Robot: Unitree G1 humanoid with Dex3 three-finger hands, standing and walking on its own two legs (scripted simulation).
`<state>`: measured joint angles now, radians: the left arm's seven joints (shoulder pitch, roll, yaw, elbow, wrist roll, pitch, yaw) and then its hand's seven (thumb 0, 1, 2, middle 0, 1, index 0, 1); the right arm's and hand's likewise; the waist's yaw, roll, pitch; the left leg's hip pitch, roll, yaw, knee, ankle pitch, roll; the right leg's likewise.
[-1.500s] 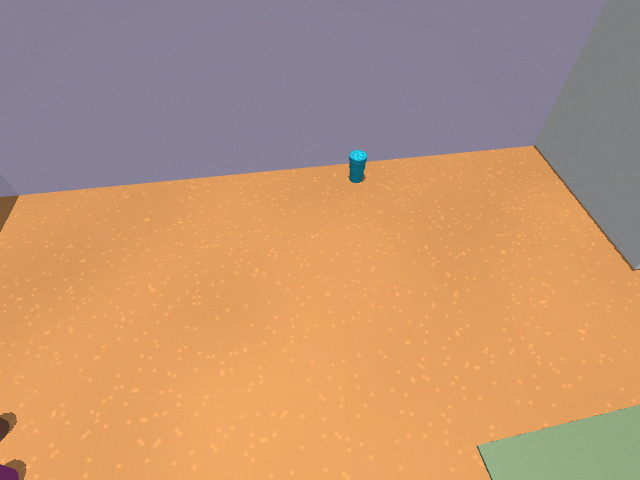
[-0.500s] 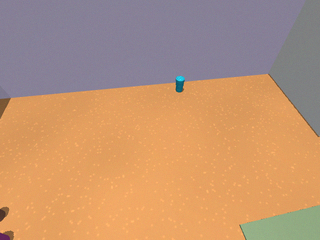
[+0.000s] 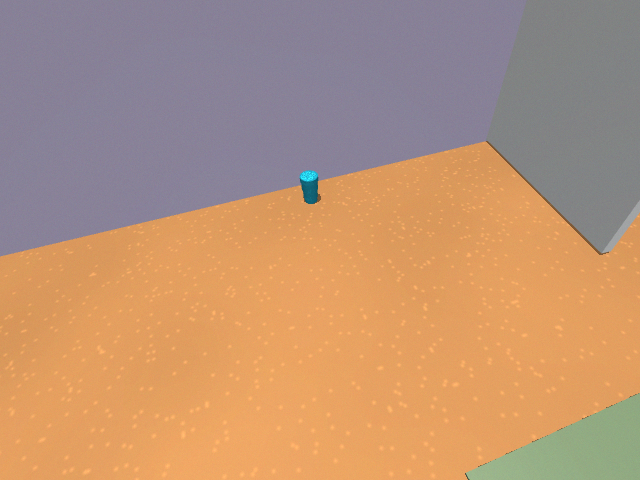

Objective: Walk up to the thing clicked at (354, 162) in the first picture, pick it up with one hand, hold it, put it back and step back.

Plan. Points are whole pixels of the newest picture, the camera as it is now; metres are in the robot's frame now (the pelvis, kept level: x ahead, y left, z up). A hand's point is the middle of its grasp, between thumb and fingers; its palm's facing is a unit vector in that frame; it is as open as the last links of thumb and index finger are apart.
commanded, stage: walk up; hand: left
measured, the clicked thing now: (310, 188) +1.47 +0.11 -0.67
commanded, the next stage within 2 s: none
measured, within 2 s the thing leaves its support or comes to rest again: neither
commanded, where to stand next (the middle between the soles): +1.10 -0.07 m, yaw -7 degrees
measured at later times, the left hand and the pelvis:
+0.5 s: hand (173, 395) +0.29 +0.27 -0.15, palm faces -0.10 -0.93 -0.34, open 7.4 cm; pelvis +0.25 +0.00 +0.01, yaw -5 degrees
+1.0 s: hand (242, 239) +0.59 +0.19 -0.09, palm faces -0.10 -0.90 -0.41, open 7.4 cm; pelvis +0.48 -0.07 +0.02, yaw -7 degrees
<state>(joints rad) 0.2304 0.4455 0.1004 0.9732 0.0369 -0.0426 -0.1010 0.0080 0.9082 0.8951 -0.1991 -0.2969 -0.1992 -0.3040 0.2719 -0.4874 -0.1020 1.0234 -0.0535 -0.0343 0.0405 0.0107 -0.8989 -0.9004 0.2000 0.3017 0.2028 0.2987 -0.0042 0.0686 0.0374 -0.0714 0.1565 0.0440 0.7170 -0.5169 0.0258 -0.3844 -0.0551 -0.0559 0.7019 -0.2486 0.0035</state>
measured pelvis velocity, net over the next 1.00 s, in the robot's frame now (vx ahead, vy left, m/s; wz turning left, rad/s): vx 0.48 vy -0.07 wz -0.12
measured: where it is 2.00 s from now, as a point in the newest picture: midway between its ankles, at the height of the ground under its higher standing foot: (351, 300)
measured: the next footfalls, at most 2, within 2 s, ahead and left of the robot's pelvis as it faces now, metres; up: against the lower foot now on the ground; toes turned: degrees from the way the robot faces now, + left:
left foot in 0.40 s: +0.37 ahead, +0.12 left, +0.00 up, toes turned +1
right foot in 0.82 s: +0.55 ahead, -0.19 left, +0.00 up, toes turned -11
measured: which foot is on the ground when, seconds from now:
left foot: up 0.00-0.38, down 0.40-0.84, up 0.86-1.00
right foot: down 0.00-0.44, up 0.46-0.80, down 0.82-1.00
